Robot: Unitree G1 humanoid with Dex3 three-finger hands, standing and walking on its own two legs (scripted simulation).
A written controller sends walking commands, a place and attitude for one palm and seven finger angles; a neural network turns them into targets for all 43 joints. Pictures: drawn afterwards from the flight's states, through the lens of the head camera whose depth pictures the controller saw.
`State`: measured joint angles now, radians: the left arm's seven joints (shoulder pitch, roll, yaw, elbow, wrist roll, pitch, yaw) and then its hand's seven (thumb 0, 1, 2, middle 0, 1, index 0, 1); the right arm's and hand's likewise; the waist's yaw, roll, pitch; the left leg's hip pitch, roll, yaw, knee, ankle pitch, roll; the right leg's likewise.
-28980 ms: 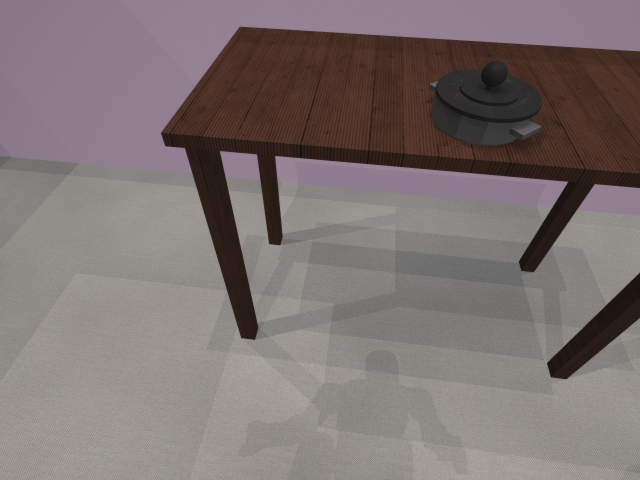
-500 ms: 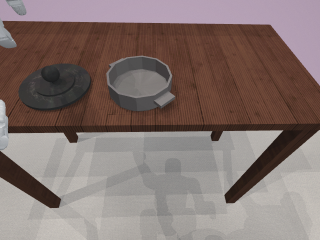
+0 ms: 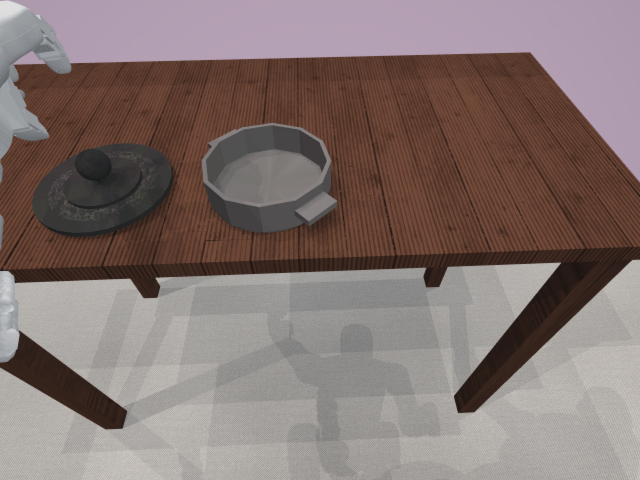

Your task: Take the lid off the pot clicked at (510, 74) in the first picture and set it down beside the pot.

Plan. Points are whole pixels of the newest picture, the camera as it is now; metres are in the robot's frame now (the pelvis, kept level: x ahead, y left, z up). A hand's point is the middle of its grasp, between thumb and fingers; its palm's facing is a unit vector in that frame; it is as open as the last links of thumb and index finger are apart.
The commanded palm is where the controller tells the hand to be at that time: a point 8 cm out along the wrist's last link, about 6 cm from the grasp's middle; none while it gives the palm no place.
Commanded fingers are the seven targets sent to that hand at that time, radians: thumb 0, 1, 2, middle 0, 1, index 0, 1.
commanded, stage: draw the hand back to the body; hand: left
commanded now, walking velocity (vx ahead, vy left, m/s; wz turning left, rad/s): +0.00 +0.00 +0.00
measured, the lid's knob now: (93, 164) +0.51 +0.30 +0.13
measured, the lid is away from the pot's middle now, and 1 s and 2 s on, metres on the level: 0.24 0.24 0.24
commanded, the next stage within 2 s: step back with the hand held close in 1.86 s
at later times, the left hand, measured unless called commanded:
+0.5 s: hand (27, 74) +0.39 +0.23 +0.32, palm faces +0.44 -0.87 -0.21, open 10.4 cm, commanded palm +0.33 +0.27 +0.32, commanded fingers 0.00 0.25 0.96 -0.42 -0.39 -0.42 -0.39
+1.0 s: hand (19, 151) +0.29 +0.19 +0.31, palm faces +0.49 -0.84 -0.21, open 8.1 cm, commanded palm +0.25 +0.24 +0.31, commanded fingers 0.00 0.90 0.90 -0.20 -0.30 -0.20 -0.30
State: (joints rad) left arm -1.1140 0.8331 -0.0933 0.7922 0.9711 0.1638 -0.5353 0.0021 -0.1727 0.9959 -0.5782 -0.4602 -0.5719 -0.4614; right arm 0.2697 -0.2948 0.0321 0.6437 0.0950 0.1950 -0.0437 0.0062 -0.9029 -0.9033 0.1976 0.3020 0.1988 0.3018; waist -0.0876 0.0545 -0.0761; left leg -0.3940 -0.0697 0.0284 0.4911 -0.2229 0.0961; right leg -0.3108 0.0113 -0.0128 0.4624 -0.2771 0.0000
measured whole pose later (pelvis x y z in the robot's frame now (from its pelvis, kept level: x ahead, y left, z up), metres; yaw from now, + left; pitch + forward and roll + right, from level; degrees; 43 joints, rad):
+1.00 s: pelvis +0.00 -0.07 +0.01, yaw -1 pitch -4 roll +0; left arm -0.23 0.48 0.43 -0.13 -0.12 -0.07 0.07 0.01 0.66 0.92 -0.29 -0.34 -0.28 -0.34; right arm 0.14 -0.26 0.04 0.67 0.03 -0.02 -0.05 0.01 -0.90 -0.90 0.20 0.30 0.20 0.30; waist 0.04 0.06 0.00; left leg -0.11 0.01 0.01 0.39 -0.21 0.00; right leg -0.03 0.09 -0.01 0.34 -0.25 -0.09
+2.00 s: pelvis -0.02 -0.03 +0.01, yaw +0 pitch -7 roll -1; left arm 0.24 0.39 0.45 -0.61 -0.13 -0.14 0.08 0.01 0.89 0.90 -0.21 -0.31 -0.21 -0.31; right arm 0.14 -0.20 0.04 0.68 0.00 -0.10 -0.05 0.01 -0.90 -0.90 0.20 0.30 0.20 0.30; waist 0.08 0.05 0.03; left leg -0.08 -0.03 0.02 0.39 -0.18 0.05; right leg 0.02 0.06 -0.02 0.29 -0.20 -0.04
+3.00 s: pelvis -0.16 +0.03 -0.02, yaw +0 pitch +0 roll -3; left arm 0.26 0.52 0.56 -0.81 -0.07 -0.27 0.16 0.01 0.88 0.90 -0.22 -0.31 -0.21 -0.31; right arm 0.24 -0.23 -0.02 0.61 0.01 -0.06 -0.06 0.01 -0.90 -0.90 0.20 0.30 0.20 0.30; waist -0.03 -0.02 -0.03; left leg -0.41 0.01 -0.05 0.68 -0.28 0.03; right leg -0.39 0.00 -0.04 0.64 -0.28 0.01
